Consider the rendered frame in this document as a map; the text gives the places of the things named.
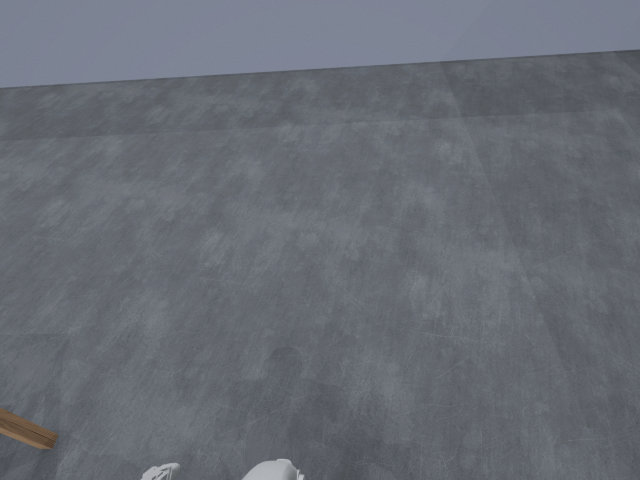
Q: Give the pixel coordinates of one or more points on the table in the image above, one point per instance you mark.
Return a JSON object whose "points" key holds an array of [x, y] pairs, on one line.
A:
{"points": [[25, 431]]}

